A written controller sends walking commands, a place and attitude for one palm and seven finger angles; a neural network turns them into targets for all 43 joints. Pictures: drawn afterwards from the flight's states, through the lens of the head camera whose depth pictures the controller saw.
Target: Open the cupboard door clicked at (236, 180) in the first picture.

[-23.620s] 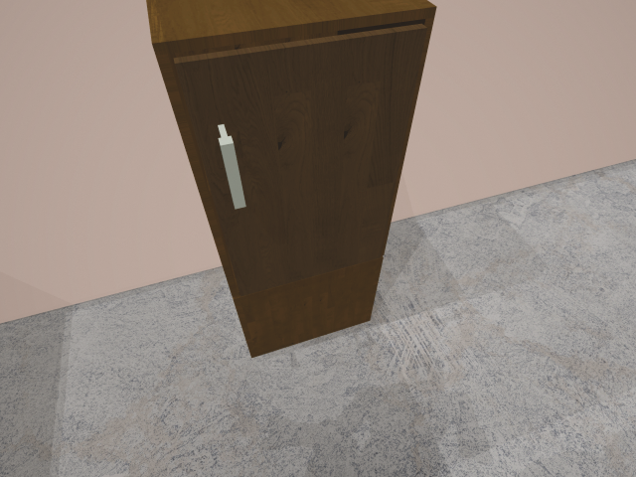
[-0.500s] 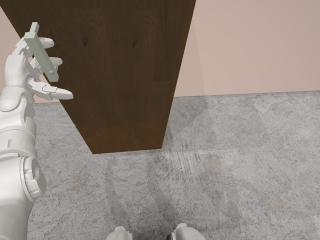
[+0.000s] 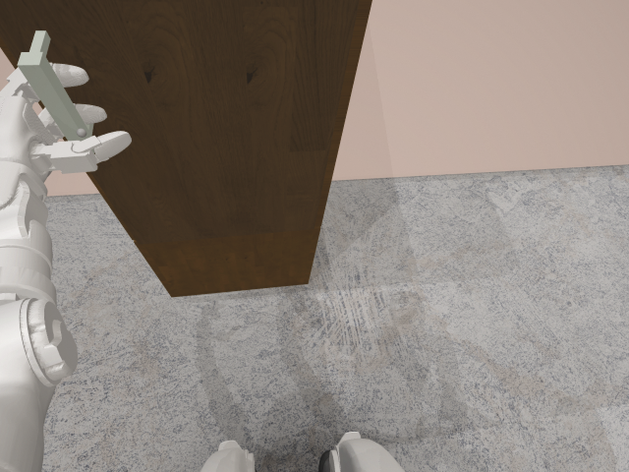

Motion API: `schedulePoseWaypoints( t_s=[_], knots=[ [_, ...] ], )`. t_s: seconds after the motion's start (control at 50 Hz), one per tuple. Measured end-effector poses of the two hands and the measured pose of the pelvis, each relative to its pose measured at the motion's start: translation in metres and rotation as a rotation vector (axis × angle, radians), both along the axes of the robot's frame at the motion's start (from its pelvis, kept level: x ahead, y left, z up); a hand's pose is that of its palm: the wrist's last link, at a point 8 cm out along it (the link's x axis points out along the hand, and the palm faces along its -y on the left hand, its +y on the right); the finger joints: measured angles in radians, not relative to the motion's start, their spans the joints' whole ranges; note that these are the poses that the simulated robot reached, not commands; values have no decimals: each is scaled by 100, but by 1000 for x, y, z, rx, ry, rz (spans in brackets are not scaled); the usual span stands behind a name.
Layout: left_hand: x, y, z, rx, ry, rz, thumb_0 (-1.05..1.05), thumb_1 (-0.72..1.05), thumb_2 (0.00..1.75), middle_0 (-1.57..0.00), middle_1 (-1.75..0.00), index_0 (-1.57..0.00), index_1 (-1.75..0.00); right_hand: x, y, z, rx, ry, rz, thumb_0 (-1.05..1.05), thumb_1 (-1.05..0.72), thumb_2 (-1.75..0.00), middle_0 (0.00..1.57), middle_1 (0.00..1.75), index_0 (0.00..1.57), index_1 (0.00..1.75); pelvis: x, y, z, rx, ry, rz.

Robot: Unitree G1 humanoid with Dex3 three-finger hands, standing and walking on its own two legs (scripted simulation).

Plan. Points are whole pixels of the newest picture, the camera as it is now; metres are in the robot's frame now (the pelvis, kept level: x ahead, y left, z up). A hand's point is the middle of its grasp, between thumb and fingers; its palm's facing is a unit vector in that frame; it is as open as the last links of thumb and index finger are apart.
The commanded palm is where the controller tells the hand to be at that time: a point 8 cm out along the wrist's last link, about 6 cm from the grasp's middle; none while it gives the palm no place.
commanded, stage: close the thumb around the handle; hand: left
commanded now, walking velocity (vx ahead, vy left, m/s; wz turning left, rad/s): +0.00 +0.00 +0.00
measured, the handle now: (65, 97) +0.55 +0.26 +0.11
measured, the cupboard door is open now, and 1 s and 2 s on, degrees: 1 20 44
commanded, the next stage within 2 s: pull the door open along its arc in 0.34 s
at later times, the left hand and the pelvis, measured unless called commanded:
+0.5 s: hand (80, 135) +0.50 +0.24 +0.10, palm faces +0.06 -1.00 +0.00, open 5.7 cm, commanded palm +0.47 +0.28 +0.10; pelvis +0.00 +0.01 +0.00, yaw +0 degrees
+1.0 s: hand (104, 215) +0.39 +0.19 +0.10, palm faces +0.10 -0.99 +0.03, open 6.0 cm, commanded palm +0.32 +0.24 +0.10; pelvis +0.02 +0.00 +0.02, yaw -1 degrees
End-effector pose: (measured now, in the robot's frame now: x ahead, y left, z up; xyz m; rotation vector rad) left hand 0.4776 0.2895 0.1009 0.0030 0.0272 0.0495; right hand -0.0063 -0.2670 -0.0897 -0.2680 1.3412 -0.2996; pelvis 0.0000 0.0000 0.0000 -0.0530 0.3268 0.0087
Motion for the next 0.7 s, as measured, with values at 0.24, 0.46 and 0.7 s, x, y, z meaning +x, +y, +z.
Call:
schedulePoseWaypoints(
  t_s=[0.24,0.46,0.7],
  knots=[
    [-5,3,1,0,-11,-3,1,67,80,-39,-132,-39,-133,4,9,-1,22,3,-7,0,-90,-90,20,29,21,30,5,4,2,-2,-6,-3],
    [-6,-1,1,-6,-9,7,1,74,83,-35,-134,-36,-135,19,11,-3,27,-47,8,0,-90,-90,20,30,21,30,5,6,2,-1,-14,-4],
    [-21,-3,0,-1,-27,-5,0,74,79,-35,-134,-35,-135,23,11,-1,40,-67,-7,0,-90,-90,20,29,21,30,8,7,5,5,-28,-19]
  ],
)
